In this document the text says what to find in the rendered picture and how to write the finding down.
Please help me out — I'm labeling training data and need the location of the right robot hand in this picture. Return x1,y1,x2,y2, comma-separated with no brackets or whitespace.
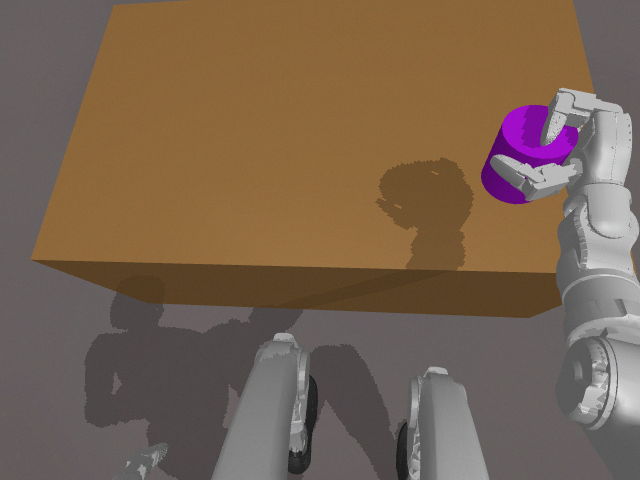
490,88,632,201

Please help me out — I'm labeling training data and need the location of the can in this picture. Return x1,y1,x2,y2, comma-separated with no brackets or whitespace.
481,105,578,204

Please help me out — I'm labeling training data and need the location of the left robot hand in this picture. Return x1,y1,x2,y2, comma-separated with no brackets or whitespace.
112,443,168,480

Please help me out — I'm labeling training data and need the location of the right robot arm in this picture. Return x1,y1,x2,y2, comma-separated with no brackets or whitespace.
555,183,640,480

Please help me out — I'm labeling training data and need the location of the left robot foot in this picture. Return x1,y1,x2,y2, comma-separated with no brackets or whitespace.
288,375,318,474

